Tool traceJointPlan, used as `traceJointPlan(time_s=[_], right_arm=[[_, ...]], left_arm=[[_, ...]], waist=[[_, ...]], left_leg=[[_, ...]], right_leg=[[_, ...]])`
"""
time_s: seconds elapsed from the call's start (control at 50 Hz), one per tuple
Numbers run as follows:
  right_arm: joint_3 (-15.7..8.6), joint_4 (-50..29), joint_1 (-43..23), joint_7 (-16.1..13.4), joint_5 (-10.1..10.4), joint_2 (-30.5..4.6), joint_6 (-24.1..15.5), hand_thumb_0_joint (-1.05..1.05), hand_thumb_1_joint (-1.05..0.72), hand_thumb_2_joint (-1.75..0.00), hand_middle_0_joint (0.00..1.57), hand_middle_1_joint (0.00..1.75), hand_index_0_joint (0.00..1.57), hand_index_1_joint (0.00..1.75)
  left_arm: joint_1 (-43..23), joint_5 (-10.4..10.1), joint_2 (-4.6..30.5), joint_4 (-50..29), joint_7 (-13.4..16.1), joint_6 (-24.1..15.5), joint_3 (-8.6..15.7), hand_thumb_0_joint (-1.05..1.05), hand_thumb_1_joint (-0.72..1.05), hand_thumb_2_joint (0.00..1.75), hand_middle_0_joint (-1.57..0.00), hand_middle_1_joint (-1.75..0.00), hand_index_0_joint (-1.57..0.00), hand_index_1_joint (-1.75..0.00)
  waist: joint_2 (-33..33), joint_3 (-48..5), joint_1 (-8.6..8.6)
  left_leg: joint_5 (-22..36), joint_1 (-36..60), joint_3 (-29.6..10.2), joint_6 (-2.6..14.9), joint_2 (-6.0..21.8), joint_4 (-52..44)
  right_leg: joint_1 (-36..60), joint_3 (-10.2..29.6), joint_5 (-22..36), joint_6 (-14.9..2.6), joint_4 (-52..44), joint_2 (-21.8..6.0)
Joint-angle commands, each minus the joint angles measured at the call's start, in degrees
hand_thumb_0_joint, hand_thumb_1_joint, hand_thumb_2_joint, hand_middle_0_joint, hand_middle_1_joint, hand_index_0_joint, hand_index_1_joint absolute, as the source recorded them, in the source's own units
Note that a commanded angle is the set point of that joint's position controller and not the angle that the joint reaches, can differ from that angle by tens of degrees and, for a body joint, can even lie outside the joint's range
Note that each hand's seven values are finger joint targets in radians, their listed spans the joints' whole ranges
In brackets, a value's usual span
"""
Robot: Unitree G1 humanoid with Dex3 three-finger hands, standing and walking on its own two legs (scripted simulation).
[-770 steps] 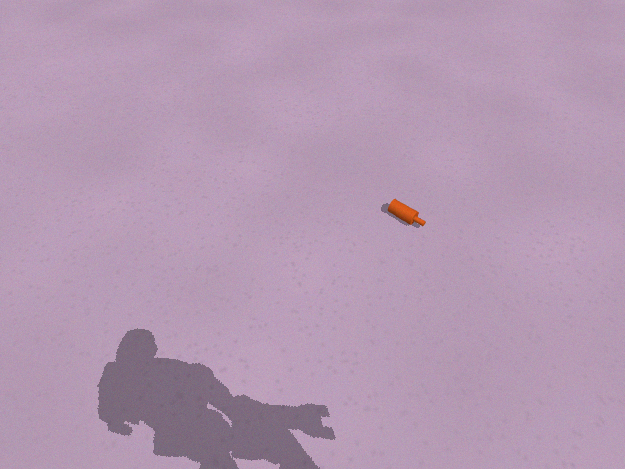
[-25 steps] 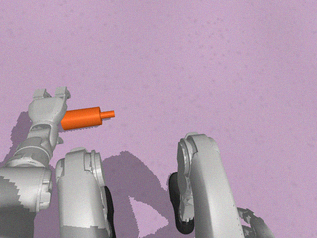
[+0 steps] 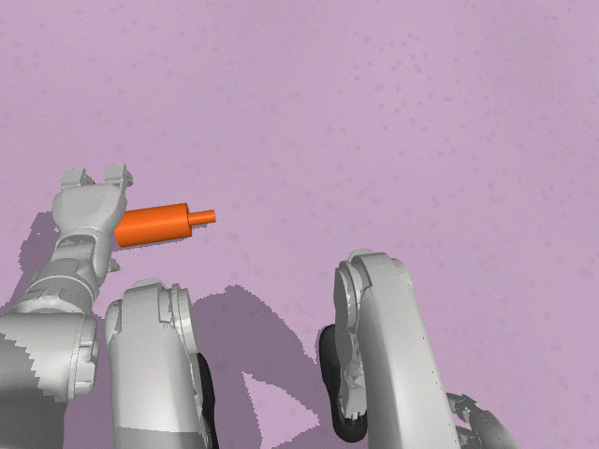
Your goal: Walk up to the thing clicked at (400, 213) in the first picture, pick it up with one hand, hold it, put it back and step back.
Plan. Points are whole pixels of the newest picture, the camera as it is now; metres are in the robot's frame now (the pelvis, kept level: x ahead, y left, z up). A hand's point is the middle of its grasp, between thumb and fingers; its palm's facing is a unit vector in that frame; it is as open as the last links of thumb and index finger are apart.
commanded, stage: rise first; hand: left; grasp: from above
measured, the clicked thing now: (168, 222) +0.45 +0.18 -0.30
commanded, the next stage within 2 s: approach in 0.08 s
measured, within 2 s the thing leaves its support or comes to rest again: neither
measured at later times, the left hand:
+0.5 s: hand (139, 204) +0.45 +0.20 -0.17, palm faces -0.40 -0.02 -0.91, open 14.1 cm
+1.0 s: hand (125, 220) +0.43 +0.22 -0.18, palm faces -0.50 -0.04 -0.87, open 14.1 cm
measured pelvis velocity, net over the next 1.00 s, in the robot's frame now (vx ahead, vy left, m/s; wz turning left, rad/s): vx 0.00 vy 0.00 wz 0.00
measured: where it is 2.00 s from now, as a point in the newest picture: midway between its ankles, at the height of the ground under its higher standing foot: (274, 416)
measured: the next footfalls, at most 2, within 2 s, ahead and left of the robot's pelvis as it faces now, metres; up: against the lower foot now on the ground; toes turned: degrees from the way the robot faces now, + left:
none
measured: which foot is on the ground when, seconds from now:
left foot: down 0.00-1.00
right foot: down 0.00-1.00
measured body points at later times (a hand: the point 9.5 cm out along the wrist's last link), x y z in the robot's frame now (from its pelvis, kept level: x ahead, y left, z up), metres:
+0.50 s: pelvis +0.00 +0.00 +0.00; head +0.22 +0.05 +0.39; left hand +0.47 +0.20 -0.12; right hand +0.05 -0.28 -0.12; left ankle +0.08 +0.14 -0.29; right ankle +0.10 -0.13 -0.29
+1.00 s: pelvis +0.00 +0.00 +0.00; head +0.23 +0.03 +0.39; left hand +0.45 +0.22 -0.13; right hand +0.03 -0.27 -0.12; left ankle +0.08 +0.14 -0.29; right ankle +0.10 -0.13 -0.29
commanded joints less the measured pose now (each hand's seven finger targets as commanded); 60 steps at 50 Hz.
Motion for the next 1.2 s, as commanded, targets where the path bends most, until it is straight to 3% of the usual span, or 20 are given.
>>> traceJointPlan(time_s=[0.0, 0.04, 0.12, 0.16, 0.22, 0.26, 0.3, 0.32, 0.38, 0.46, 0.5, 0.56, 0.72, 0.76, 0.84, 0.86, 0.92, 0.98, 1.12, 1.18], right_arm=[[-3.92, -1.16, 10.83, -0.41, 0.25, -13.03, -0.78, 0.0, -0.9, -0.9, 0.2, 0.3, 0.2, 0.3], [-3.97, -1.19, 10.63, -0.63, 0.4, -13.27, -0.67, 0.0, -0.9, -0.9, 0.2, 0.3, 0.2, 0.3], [-3.71, -1.3, 9.75, -0.53, 0.09, -12.95, -0.83, 0.0, -0.9, -0.9, 0.2, 0.3, 0.2, 0.3], [-4.01, -1.43, 9.92, -0.71, 0.2, -13.15, -0.82, 0.0, -0.91, -0.9, 0.2, 0.3, 0.2, 0.3], [-4.02, -0.58, 10.81, -0.23, -0.55, -13.14, -1.38, 0.0, -0.9, -0.89, 0.2, 0.3, 0.2, 0.3], [-3.91, -0.01, 10.48, 0.03, -0.84, -12.82, -1.74, 0.0, -0.9, -0.89, 0.2, 0.3, 0.2, 0.3], [-4.03, 0.13, 11.28, -0.05, -0.83, -13.71, -1.82, 0.0, -0.9, -0.89, 0.2, 0.3, 0.2, 0.3], [-3.53, 0.49, 11.07, 0.33, -1.2, -13.21, -1.95, 0.0, -0.9, -0.89, 0.2, 0.3, 0.2, 0.3], [-3.16, 0.94, 11.05, 0.64, -1.67, -13.61, -2.37, 0.0, -0.89, -0.89, 0.2, 0.3, 0.2, 0.3], [-2.04, 0.86, 11.07, 1.56, -2.37, -14.16, -2.49, 0.0, -0.89, -0.89, 0.2, 0.3, 0.2, 0.3], [-1.3, 0.2, 11.78, 2.12, -2.62, -14.39, -2.47, 0.0, -0.89, -0.89, 0.2, 0.3, 0.2, 0.3], [-0.99, -0.24, 11.15, 2.96, -2.81, -14.1, -2.14, 0.0, -0.9, -0.89, 0.2, 0.3, 0.2, 0.3], [-1.43, -2.05, 10.96, 4.3, -1.42, -13.4, -2.73, 0.0, -0.9, -0.89, 0.2, 0.3, 0.2, 0.3], [-2.38, -1.41, 11.99, 4.04, -0.9, -13.2, -2.39, 0.0, -0.91, -0.9, 0.2, 0.3, 0.2, 0.3], [-3.66, 0.12, 14.77, 3.49, -0.26, -13.25, -2.26, 0.0, -0.91, -0.9, 0.2, 0.3, 0.2, 0.3], [-4.1, 0.98, 16.09, 3.21, -0.31, -13.79, -2.16, 0.0, -0.91, -0.9, 0.2, 0.3, 0.2, 0.3], [-3.62, 1.06, 15.24, 2.55, -0.23, -13.96, -2.41, 0.0, -0.91, -0.9, 0.2, 0.3, 0.2, 0.3], [-2.72, 0.63, 13.77, 2.02, -0.57, -14.05, -2.35, 0.0, -0.9, -0.9, 0.2, 0.3, 0.2, 0.3], [-0.62, 0.22, 10.47, 2.48, -3.27, -14.55, -3.38, 0.0, -0.9, -0.9, 0.2, 0.3, 0.2, 0.3], [-0.02, 0.12, 10.04, 3.3, -4.51, -14.91, -4.08, 0.0, -0.9, -0.9, 0.2, 0.3, 0.2, 0.3]], left_arm=[[-17.42, -0.64, 10.6, -5.66, 1.38, -0.18, 0.13, 0.0, -0.55, 1.02, -0.08, -1.03, -0.07, -1.03], [-15.05, -0.63, 12.05, -5.02, 1.44, -0.44, 1.73, 0.0, -0.56, 1.02, -0.08, -1.02, -0.07, -1.04], [-17.26, 0.15, 12.43, -4.15, 1.76, -1.47, 1.05, 0.0, -0.57, 1.03, -0.08, -1.02, -0.07, -1.04], [-15.92, 0.01, 12.51, -6.02, 2.2, -1.7, 2.13, 0.0, -0.6, 1.08, -0.09, -1.0, -0.05, -1.05], [-22.45, 0.99, 9.26, -6.6, 2.67, -1.65, -1.19, 0.0, -0.57, 1.03, -0.07, -1.02, -0.06, -1.03], [-24.04, 0.15, 5.1, -5.34, 2.94, -1.48, -3.59, 0.0, -0.56, 1.02, -0.07, -1.02, -0.06, -1.03], [-26.15, 0.66, 6.91, -6.85, 3.93, -1.37, -3.09, 0.0, -0.57, 1.04, -0.08, -1.01, -0.06, -1.03], [-26.24, 0.73, 3.43, -2.56, 3.99, -0.76, -5.29, 0.0, -0.56, 1.03, -0.08, -1.01, -0.06, -1.02], [-30.72, 0.06, 1.81, -0.91, 5.15, 0.26, -6.42, 0.0, -0.55, 1.02, -0.07, -1.02, -0.06, -1.02], [-28.69, 1.15, 3.89, 7.14, 5.88, 3.26, -5.29, 0.0, -0.55, 1.03, -0.07, -1.01, -0.06, -1.02], [-28.71, 1.28, 8.95, 5.74, 6.38, 4.23, -1.5, 0.0, -0.56, 1.03, -0.07, -1.01, -0.06, -1.02], [-22.74, 1.44, 10.56, 9.34, 6.79, 6.24, 1.54, 0.0, -0.57, 1.04, -0.07, -1.02, -0.06, -1.03], [-16.65, -2.75, 11.54, 2.33, 4.14, 5.4, 3.65, 0.0, -0.59, 1.04, -0.07, -1.03, -0.06, -1.04], [-16.94, -3.8, 10.18, -0.2, 2.43, 4.62, 2.39, 0.0, -0.58, 1.02, -0.07, -1.05, -0.07, -1.06], [-26.56, -5.28, 1.8, -4.46, -1.38, 1.85, -5.29, 0.0, -0.57, 1.01, -0.07, -1.06, -0.08, -1.06], [-26.55, -5.3, 2.56, -6.44, -1.81, 1.03, -5.13, 0.0, -0.57, 1.01, -0.07, -1.08, -0.08, -1.07], [-25.35, -3.79, 2.69, -1.15, -1.34, -0.13, -6.41, 0.0, -0.56, 0.99, -0.07, -1.05, -0.07, -1.04], [-25.51, -1.33, 4.55, 0.89, 1.2, -1.39, -4.93, 0.0, -0.57, 1.01, -0.06, -1.02, -0.06, -1.02], [-26.49, 4.0, 9.21, 10.76, 8.22, -0.86, -1.68, 0.0, -0.57, 1.02, -0.07, -0.99, -0.04, -1.01], [-27.41, 4.11, 10.2, 11.33, 9.72, 0.19, -1.12, 0.0, -0.55, 1.0, -0.06, -0.99, -0.05, -1.01]], waist=[[9.62, -35.49, -1.34], [9.73, -36.56, 0.21], [7.86, -33.96, -0.96], [10.16, -36.61, 0.41], [11.09, -35.85, -3.04], [13.09, -35.81, -3.94], [14.62, -36.99, -3.85], [12.76, -34.32, -5.46], [13.24, -34.91, -6.04], [12.72, -32.91, -6.09], [13.26, -34.87, -4.31], [11.77, -33.76, -3.65], [7.29, -38.02, -2.23], [9.55, -39.7, -1.85], [8.7, -37.2, -6.33], [8.89, -38.71, -6.13], [7.25, -34.41, -5.84], [8.45, -32.08, -4.72], [12.14, -28.68, -6.26], [12.22, -27.78, -7.32]], left_leg=[[7.22, 25.33, 7.35, 3.49, -2.72, -13.31], [7.38, 25.93, 7.33, 3.44, -2.86, -13.58], [4.24, 22.54, 7.57, 3.73, -2.98, -13.03], [5.47, 25.45, 7.32, 3.33, -2.96, -13.83], [5.81, 27.44, 7.03, 3.09, -2.69, -13.03], [5.48, 28.78, 6.63, 2.67, -2.69, -13.31], [5.38, 29.31, 6.42, 2.52, -2.63, -13.98], [4.95, 28.23, 6.49, 2.52, -2.49, -13.19], [4.69, 27.62, 6.71, 2.43, -2.59, -13.2], [4.96, 25.99, 6.84, 2.6, -2.74, -13.34], [6.94, 25.11, 7.17, 2.95, -3.06, -13.24], [6.72, 23.29, 7.59, 3.48, -2.99, -12.9], [7.97, 20.07, 8.07, 4.53, -3.06, -10.62], [7.57, 21.49, 8.07, 4.04, -2.9, -11.71], [5.81, 22.49, 6.88, 3.66, -2.5, -11.59], [7.24, 23.33, 6.79, 3.46, -2.44, -12.01], [6.0, 23.68, 6.47, 3.2, -2.46, -11.9], [5.25, 24.18, 6.0, 2.91, -2.68, -12.71], [3.61, 24.3, 6.23, 2.6, -2.98, -12.46], [2.61, 22.53, 6.41, 2.9, -3.06, -11.48]], right_leg=[[18.63, -6.02, 11.27, -3.44, -15.6, 2.34], [19.27, -5.94, 10.86, -3.57, -15.53, 2.27], [18.81, -5.59, 7.9, -3.4, -16.09, 2.51], [18.42, -5.78, 8.58, -3.71, -15.48, 2.25], [16.47, -6.45, 9.9, -3.59, -15.13, 2.43], [14.77, -6.95, 9.54, -3.82, -14.7, 2.34], [14.68, -7.21, 9.01, -3.86, -15.16, 2.21], [14.05, -7.44, 9.12, -3.85, -14.91, 2.44], [14.22, -7.2, 9.09, -3.72, -15.92, 2.64], [14.59, -7.47, 9.91, -3.8, -15.36, 2.98], [17.17, -6.93, 11.38, -3.76, -14.88, 2.7], [18.06, -6.69, 11.17, -3.53, -14.67, 3.04], [25.74, -4.94, 12.71, -2.2, -15.53, 3.18], [25.81, -5.18, 12.13, -2.57, -15.63, 3.14], [22.07, -6.18, 11.18, -3.09, -16.72, 3.23], [22.93, -6.55, 12.2, -3.1, -17.1, 3.29], [20.59, -7.16, 10.84, -3.27, -16.52, 3.27], [17.4, -7.9, 9.55, -3.65, -15.36, 3.17], [14.17, -8.3, 8.04, -3.88, -13.66, 3.15], [14.69, -7.88, 7.26, -3.63, -14.4, 3.26]])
